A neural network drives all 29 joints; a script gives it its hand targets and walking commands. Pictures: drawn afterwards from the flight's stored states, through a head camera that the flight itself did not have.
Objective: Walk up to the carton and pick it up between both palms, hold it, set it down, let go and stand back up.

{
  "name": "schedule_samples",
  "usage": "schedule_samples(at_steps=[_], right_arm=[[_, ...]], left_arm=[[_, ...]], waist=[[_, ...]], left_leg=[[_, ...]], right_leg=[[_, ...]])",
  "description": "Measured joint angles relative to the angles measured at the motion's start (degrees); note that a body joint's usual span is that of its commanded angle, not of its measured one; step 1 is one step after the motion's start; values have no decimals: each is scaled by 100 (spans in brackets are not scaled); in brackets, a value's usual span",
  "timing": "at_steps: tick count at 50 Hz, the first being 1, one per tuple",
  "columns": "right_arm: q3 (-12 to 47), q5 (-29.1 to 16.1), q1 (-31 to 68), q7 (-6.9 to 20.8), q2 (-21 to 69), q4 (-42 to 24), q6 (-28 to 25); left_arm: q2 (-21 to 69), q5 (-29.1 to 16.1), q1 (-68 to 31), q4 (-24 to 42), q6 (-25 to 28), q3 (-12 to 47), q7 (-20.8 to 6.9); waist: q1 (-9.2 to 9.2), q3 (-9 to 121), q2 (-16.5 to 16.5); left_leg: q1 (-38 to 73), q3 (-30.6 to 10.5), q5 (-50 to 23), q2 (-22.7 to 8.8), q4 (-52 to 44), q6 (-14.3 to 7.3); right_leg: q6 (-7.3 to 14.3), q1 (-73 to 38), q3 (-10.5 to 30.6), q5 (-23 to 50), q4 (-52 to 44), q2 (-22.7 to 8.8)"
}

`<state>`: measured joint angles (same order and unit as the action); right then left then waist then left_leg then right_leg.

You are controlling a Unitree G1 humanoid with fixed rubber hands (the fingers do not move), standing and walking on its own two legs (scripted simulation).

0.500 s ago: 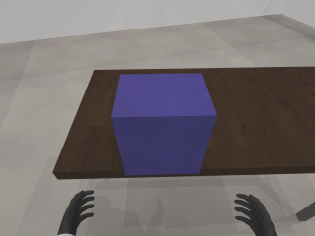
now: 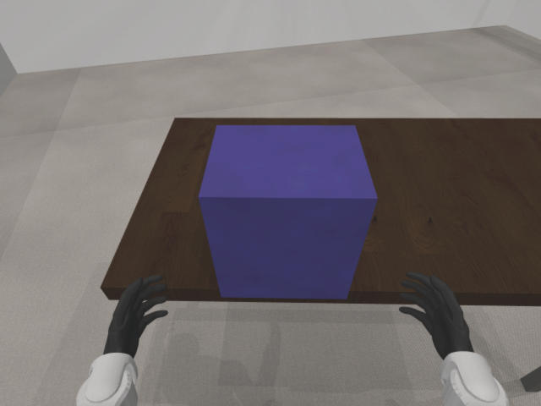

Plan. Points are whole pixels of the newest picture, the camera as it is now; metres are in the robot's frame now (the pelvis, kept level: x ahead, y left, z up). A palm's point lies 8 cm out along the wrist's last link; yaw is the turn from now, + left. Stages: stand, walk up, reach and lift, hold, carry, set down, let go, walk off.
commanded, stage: reach and lift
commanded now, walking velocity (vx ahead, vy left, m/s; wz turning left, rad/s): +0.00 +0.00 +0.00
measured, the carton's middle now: (284, 216) +0.43 +0.01 +0.05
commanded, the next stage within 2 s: none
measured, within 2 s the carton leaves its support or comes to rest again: neither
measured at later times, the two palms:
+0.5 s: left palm (125, 261) +0.29 +0.23 +0.10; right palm (454, 269) +0.29 -0.22 +0.09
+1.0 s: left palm (126, 195) +0.36 +0.23 +0.16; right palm (456, 203) +0.36 -0.23 +0.15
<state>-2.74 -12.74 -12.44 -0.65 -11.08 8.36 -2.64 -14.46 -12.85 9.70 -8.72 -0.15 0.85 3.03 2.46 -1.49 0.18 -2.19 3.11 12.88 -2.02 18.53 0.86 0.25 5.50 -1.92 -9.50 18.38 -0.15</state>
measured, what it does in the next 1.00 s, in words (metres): stands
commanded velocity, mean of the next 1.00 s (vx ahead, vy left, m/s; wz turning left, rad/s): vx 0.00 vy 0.00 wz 0.00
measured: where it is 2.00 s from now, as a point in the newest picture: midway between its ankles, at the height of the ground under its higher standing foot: outside the picture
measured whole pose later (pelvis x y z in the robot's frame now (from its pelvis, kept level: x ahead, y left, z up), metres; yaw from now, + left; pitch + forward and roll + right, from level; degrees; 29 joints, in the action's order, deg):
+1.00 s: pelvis -0.01 -0.01 +0.00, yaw +0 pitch +1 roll +0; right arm -0.4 -25.6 29.5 -4.3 -22.4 18.5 24.0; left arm -20.4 -11.8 -30.7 -9.9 -39.2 -11.9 1.3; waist -1.3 1.5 1.2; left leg -8.4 2.4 12.0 -2.6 19.5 1.4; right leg 0.8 11.1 -1.0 -7.8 18.0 0.9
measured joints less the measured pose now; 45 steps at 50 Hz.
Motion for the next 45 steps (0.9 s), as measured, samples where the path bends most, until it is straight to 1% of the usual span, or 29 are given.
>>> schedule_samples(at_steps=[2,6,9,13,17,23,28,35,40,45], right_arm=[[9,-60,138,-54,-24,-16,138],[34,-213,429,-190,-102,-184,498],[68,-329,635,-278,-197,-350,717],[98,-455,892,-367,-334,-500,1000],[84,-549,1132,-403,-448,-591,1276],[48,-688,1553,-396,-597,-622,1605],[69,-829,2012,-401,-734,-512,1847],[148,-1030,2736,-438,-905,-175,2226],[192,-1142,3231,-447,-996,147,2446],[215,-1225,3707,-418,-1068,544,2591]], left_arm=[[-26,-29,-91,98,-212,-26,-10],[-60,-68,-320,490,-829,-178,-38],[-53,-42,-538,764,-1232,-372,-108],[-26,23,-854,961,-1714,-636,-215],[-11,63,-1129,1055,-2111,-819,-268],[-36,77,-1510,1134,-2549,-978,-266],[-98,73,-1902,1128,-2882,-1092,-248],[-224,84,-2586,958,-3403,-1253,-226],[-332,111,-3088,705,-3695,-1326,-221],[-454,125,-3565,333,-3856,-1335,-204]], waist=[[-15,-12,-4],[-56,-33,-23],[-89,-49,-47],[-130,-68,-70],[-164,-72,-70],[-205,-67,-42],[-237,-38,-17],[-294,44,19],[-338,121,52],[-366,208,85]], left_leg=[[4,-15,-1,0,-7,3],[4,-22,-10,-8,-29,7],[16,-17,-17,-20,-49,9],[40,-10,-30,-32,-83,11],[11,-4,-44,-39,-98,12],[-123,5,-59,-47,-76,17],[-245,7,-67,-52,-44,23],[-368,-12,-74,-54,-2,32],[-435,-32,-76,-56,31,40],[-513,-49,-79,-59,65,47]], right_leg=[[1,-12,-5,1,-13,3],[5,-25,5,25,-64,18],[7,-52,20,58,-127,36],[8,-94,39,104,-211,55],[11,-71,58,135,-250,67],[18,68,84,161,-235,80],[25,196,101,170,-198,89],[35,321,103,168,-143,95],[45,386,97,161,-105,101],[54,463,94,160,-68,106]])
